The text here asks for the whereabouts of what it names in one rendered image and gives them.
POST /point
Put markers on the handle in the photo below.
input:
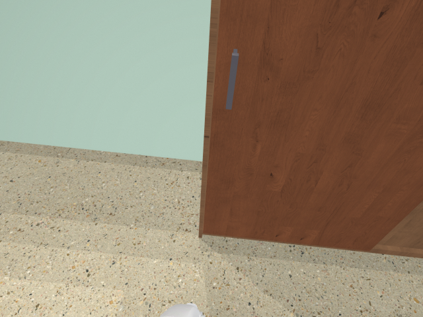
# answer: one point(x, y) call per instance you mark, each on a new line
point(232, 77)

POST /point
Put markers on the wardrobe door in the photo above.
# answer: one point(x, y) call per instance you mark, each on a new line
point(409, 232)
point(324, 141)

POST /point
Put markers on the left robot thigh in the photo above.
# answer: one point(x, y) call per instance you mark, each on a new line
point(182, 310)

